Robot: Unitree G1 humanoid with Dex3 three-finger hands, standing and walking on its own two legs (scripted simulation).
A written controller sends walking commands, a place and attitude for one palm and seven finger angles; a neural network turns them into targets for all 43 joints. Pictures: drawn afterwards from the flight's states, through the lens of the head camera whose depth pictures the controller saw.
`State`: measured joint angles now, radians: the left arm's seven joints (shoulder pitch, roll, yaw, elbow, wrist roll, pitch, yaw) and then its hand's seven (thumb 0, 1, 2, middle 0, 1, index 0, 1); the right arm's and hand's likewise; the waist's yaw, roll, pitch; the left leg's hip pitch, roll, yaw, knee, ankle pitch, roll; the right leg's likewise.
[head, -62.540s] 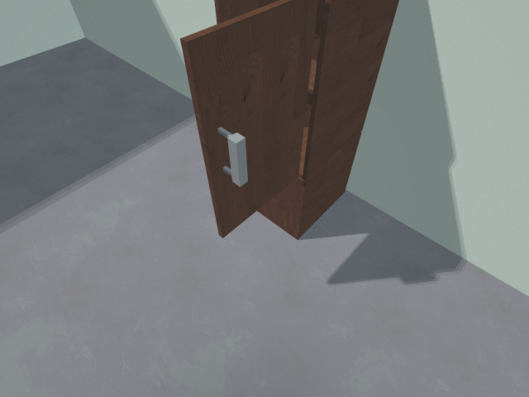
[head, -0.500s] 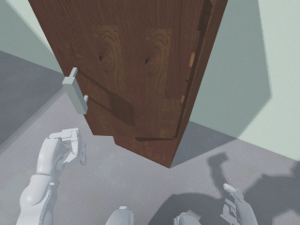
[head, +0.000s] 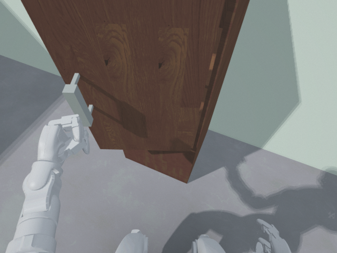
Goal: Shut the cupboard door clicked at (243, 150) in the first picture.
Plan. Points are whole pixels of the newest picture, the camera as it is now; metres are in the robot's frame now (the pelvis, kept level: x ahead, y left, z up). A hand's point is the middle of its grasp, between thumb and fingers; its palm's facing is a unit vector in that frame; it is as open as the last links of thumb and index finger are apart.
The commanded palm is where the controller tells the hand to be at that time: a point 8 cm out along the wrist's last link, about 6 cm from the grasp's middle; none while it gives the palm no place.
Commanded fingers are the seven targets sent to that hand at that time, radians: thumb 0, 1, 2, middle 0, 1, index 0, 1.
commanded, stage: bring the fist close to the handle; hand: left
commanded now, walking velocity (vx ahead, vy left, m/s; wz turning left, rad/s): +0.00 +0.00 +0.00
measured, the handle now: (81, 100) +0.47 +0.25 +0.06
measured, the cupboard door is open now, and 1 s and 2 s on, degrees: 23 20 4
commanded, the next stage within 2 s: push the door shut along its arc in 0.52 s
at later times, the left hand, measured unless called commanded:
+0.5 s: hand (83, 134) +0.37 +0.22 +0.06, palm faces +0.01 -1.00 -0.02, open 3.1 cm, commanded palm +0.34 +0.27 +0.06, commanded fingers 0.00 0.90 0.90 -1.30 -1.50 -1.30 -1.50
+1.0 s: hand (86, 120) +0.40 +0.22 +0.06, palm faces -0.10 -1.00 -0.02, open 3.1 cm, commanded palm +0.40 +0.26 +0.06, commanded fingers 0.00 0.90 0.90 -1.30 -1.50 -1.30 -1.50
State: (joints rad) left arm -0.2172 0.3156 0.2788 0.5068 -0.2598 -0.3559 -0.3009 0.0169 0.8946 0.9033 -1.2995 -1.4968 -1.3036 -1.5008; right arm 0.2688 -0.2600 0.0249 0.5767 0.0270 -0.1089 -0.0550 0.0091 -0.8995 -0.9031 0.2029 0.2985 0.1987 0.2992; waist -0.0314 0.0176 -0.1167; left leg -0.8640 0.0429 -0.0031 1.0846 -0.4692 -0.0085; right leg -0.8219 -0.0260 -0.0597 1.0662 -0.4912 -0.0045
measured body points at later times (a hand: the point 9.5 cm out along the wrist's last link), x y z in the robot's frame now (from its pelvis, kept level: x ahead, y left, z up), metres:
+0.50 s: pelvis +0.00 +0.00 +0.00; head +0.08 +0.01 +0.45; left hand +0.36 +0.27 +0.06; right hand +0.11 -0.25 -0.10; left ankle +0.03 +0.12 -0.66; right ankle +0.02 -0.12 -0.66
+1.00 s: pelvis -0.01 +0.00 -0.01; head +0.08 +0.02 +0.43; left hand +0.40 +0.27 +0.07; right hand +0.10 -0.26 -0.11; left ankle +0.03 +0.12 -0.66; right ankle +0.02 -0.12 -0.66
